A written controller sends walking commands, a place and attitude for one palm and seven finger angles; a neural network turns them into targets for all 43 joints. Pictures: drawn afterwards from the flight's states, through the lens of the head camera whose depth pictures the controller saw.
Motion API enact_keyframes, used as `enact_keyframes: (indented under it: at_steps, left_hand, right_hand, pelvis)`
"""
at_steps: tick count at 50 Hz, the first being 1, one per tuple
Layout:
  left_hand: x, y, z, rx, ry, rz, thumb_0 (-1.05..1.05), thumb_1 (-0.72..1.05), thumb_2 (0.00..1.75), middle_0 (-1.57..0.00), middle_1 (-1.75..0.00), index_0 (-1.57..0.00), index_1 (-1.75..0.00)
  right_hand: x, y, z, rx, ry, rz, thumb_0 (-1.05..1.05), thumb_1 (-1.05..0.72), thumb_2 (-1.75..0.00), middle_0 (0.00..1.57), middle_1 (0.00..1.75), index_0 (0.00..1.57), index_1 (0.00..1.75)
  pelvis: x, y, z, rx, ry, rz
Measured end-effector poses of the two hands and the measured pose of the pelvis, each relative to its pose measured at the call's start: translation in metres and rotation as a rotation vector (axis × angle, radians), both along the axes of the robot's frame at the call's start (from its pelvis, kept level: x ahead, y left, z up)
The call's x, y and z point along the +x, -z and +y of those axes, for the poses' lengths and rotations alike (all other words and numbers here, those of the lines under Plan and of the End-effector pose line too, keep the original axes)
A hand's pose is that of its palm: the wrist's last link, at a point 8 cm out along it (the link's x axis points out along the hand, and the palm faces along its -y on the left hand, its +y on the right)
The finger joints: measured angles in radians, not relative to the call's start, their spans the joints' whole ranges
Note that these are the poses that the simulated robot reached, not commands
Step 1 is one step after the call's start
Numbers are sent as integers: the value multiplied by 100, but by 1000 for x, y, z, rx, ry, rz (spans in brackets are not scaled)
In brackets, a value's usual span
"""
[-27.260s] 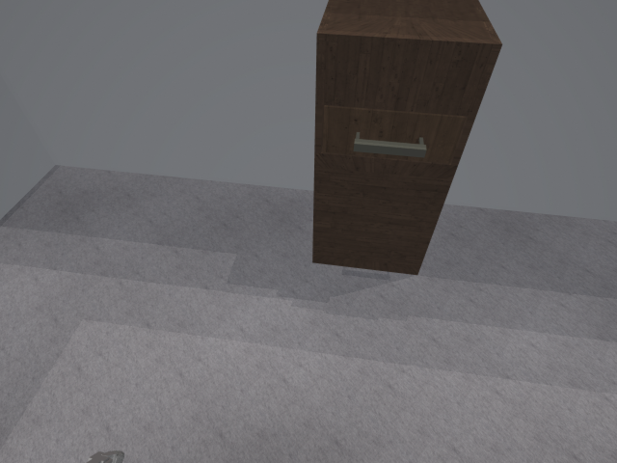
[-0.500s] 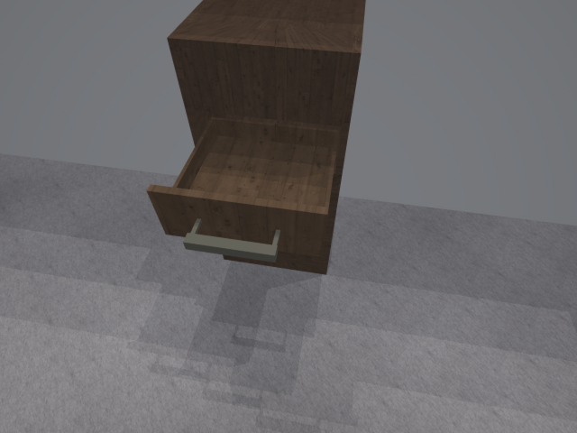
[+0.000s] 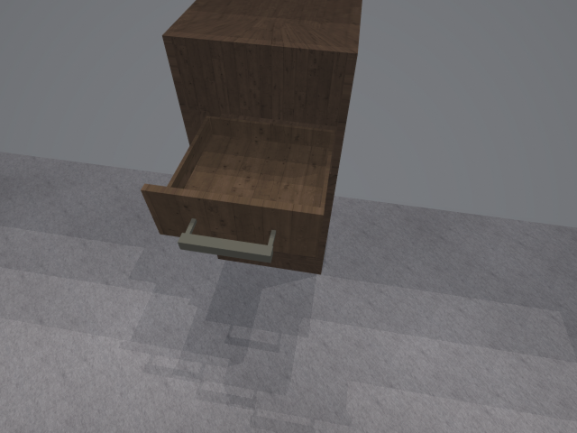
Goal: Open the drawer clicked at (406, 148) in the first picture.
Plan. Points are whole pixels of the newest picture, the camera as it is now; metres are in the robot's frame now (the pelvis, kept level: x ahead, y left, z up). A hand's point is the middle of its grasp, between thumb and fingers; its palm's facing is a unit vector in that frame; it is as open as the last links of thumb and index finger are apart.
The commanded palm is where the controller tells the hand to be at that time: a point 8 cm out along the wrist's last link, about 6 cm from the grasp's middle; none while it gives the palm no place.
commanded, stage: look to check the result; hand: left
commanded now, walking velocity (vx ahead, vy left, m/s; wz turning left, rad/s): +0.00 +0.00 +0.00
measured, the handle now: (229, 238) +0.51 +0.16 -0.13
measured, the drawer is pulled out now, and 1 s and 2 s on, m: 0.30 0.30 0.30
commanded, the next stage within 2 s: stand and wait in 0.36 s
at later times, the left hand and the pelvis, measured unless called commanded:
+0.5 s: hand out of the picture -0.01 +0.16 -0.18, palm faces +0.05 -0.98 -0.17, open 7.3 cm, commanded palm none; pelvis +0.01 +0.00 +0.00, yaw +0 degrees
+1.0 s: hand out of the picture -0.01 +0.15 -0.18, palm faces +0.06 -0.98 -0.16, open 7.3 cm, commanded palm none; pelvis +0.01 -0.01 +0.00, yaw +0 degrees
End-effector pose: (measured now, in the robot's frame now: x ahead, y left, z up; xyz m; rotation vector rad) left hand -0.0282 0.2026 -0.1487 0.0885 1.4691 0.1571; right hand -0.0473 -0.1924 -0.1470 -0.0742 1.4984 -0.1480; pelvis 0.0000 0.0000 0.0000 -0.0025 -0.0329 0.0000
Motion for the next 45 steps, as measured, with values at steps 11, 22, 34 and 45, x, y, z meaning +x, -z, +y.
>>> enact_keyframes:
  at_steps: [11,22,34,45]
  left_hand:
    - [7,-1,1,4,2,-2,0,91,89,-20,-30,-20,-30]
    - [13,-1,2,11,0,-7,1,92,89,-20,-30,-20,-30]
    - [16,-2,0,11,-6,-5,1,92,89,-20,-30,-20,-30]
    - [16,-2,-3,9,-10,2,1,92,89,-20,-30,-20,-30]
  right_hand:
    - [4,1,3,7,1,0,1,-91,-90,20,30,20,29]
    - [15,2,3,10,-4,-17,1,-91,-90,20,30,20,29]
    - [23,1,-2,1,-12,-20,1,-91,-90,20,30,20,29]
    - [26,1,-5,-1,-16,-12,1,-91,-90,20,30,20,29]
  pelvis:
    - [3,0,0,1,0,1]
    - [6,-1,0,1,-1,3]
    - [11,-1,-2,1,-5,3]
    - [13,-1,-4,1,-6,6]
